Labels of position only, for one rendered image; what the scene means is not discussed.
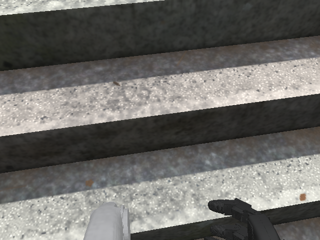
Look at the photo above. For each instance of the right robot hand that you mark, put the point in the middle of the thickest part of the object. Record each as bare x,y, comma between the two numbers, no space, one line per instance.
259,226

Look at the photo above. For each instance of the robot left thigh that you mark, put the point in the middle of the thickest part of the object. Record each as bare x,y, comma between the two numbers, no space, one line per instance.
109,222

